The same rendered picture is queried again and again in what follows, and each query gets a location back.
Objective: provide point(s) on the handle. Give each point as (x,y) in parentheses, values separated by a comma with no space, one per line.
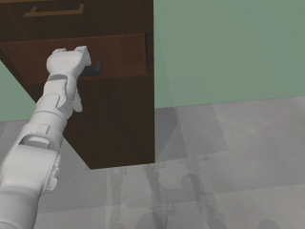
(92,70)
(54,17)

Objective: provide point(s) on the cabinet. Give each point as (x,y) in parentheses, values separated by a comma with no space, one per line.
(116,125)

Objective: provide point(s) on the left robot forearm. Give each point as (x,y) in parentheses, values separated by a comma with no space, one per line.
(50,117)

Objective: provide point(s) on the drawer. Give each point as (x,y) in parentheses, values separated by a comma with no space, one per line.
(120,54)

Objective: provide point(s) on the left robot upper arm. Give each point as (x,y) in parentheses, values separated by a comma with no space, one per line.
(30,173)

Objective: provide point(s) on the robot left hand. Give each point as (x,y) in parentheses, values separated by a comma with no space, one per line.
(72,62)

